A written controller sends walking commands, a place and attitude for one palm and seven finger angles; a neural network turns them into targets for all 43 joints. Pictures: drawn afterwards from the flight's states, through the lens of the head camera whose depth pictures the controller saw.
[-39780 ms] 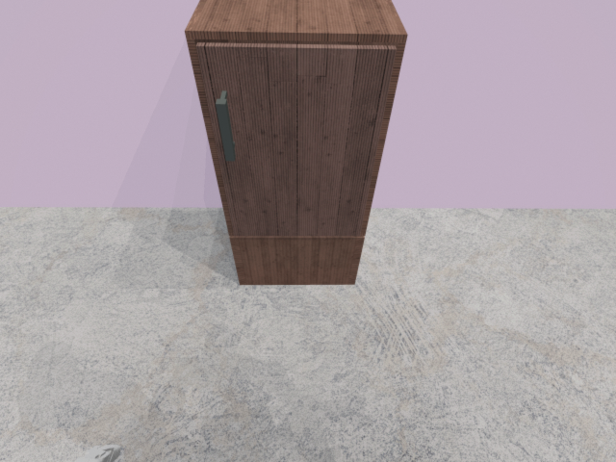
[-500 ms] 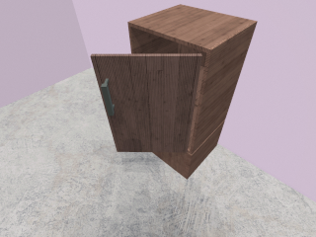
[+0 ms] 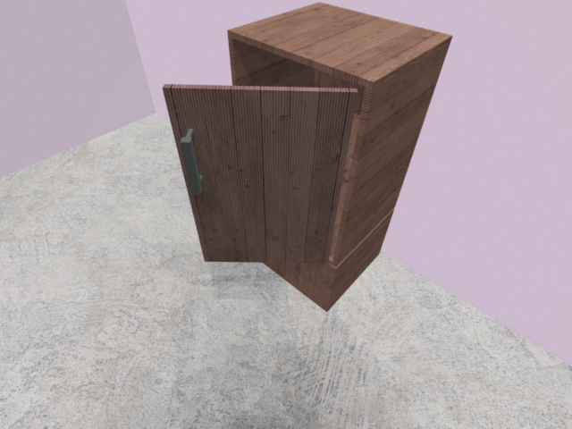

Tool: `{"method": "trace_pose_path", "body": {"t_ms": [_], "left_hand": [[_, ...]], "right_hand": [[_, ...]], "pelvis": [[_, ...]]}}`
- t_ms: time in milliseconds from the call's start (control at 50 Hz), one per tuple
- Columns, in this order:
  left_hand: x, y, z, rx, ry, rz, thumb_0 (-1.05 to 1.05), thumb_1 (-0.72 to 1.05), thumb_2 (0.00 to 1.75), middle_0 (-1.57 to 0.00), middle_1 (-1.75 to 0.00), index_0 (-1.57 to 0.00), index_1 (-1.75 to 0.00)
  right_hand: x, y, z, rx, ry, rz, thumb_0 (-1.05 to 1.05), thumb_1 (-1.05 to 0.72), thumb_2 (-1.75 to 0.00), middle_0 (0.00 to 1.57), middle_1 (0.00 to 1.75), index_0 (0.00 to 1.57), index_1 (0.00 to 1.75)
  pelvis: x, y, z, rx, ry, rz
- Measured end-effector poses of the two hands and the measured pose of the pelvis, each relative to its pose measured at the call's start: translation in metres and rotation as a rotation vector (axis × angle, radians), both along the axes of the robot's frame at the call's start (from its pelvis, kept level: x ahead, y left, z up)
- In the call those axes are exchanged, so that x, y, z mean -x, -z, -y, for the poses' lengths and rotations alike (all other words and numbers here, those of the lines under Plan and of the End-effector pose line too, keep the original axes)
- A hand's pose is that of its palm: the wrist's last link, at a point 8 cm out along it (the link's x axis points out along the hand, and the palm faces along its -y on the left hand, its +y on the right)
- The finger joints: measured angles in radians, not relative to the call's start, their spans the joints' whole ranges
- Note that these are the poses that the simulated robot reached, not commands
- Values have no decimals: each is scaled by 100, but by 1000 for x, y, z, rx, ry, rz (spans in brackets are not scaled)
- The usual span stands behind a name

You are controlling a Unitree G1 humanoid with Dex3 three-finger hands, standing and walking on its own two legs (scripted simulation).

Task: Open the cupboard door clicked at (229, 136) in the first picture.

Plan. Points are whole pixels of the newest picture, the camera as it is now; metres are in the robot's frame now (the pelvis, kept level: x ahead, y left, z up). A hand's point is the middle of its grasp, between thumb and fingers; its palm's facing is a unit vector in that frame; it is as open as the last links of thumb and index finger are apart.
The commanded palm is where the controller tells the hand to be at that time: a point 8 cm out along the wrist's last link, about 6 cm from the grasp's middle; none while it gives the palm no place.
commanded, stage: come to a stop and stand still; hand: left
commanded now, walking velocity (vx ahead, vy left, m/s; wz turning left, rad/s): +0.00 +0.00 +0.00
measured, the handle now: (193, 162) +0.69 +0.24 -0.02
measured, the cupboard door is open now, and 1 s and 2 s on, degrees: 41 41 41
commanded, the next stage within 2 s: look again from close up in 0.88 s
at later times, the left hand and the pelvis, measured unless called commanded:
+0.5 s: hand out of the picture -0.15 +0.21 -0.17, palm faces +0.06 -0.97 -0.23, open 7.4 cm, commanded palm none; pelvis -0.11 +0.03 +0.00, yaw -2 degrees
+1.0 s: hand out of the picture -0.07 +0.23 -0.16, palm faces -0.02 -0.98 -0.20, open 7.3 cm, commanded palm none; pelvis -0.11 +0.05 +0.01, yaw -3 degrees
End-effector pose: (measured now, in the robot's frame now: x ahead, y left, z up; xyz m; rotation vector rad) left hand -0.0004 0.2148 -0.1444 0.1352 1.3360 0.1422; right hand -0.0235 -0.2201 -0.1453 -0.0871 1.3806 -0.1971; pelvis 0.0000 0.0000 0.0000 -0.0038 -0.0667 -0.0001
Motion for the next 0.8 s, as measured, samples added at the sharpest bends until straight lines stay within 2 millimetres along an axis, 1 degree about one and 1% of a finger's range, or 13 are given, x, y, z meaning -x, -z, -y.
{"method": "trace_pose_path", "body": {"t_ms": [140,240,280,320,380,420,480,520,560,640,700,760,800], "left_hand": [[20,11,0,30,-18,-13,0,90,90,-20,-30,-20,-30],[17,24,-14,34,10,2,0,91,90,-20,-30,-20,-30],[16,20,-24,22,1,32,1,91,90,-20,-30,-20,-30],[24,11,-31,11,-22,75,1,92,90,-20,-30,-20,-30],[57,-3,-39,-12,-50,79,0,92,90,-20,-30,-20,-30],[91,-2,-43,-38,-54,38,0,91,90,-20,-30,-20,-30],[144,-5,-43,-51,-64,-96,0,91,90,-20,-30,-20,-30],[167,-11,-43,-49,-53,-145,0,91,90,-20,-30,-20,-30],[180,-17,-44,-43,-41,-162,0,91,90,-20,-30,-20,-30],[190,-20,-49,-23,-47,-146,0,90,90,-20,-30,-20,-30],[191,-14,-56,-1,-63,-133,0,90,90,-20,-30,-20,-30],[188,0,-66,24,-64,-137,0,90,90,-20,-30,-20,-30],[179,2,-70,33,-37,-146,0,90,90,-20,-30,-20,-30]], "right_hand": [[10,3,-15,-2,17,35,0,-91,-90,20,30,20,29],[48,10,-26,23,71,38,0,-91,-90,20,30,20,29],[65,12,-30,19,71,4,0,-91,-90,20,30,20,29],[73,11,-32,9,44,-22,0,-91,-90,20,30,20,29],[69,6,-29,11,18,10,0,-91,-90,20,30,20,29],[63,6,-25,15,28,56,0,-91,-90,20,30,20,29],[60,0,-19,20,39,107,0,-91,-90,20,30,20,29],[64,-9,-18,16,44,142,0,-91,-90,20,30,20,29],[72,-16,-19,16,47,159,0,-91,-90,20,30,20,29],[92,-20,-25,21,28,116,0,-91,-90,20,30,20,29],[106,-18,-37,30,2,65,0,-91,-90,20,30,20,29],[122,-9,-50,52,-6,35,0,-91,-90,20,30,20,29],[137,-10,-59,47,13,7,0,-91,-90,20,30,20,29]], "pelvis": [[21,5,-9,15,0,11],[42,16,-21,30,24,20],[51,15,-24,36,25,14],[59,11,-26,41,26,9],[70,2,-27,37,25,-5],[83,5,-24,-17,32,-25],[103,1,-29,7,35,-24],[110,-6,-31,2,41,-28],[116,-11,-34,-11,45,-33],[125,-15,-43,-22,42,-48],[130,-12,-53,-18,34,-58],[134,0,-64,-1,31,-65],[135,-1,-66,-17,35,-58]]}}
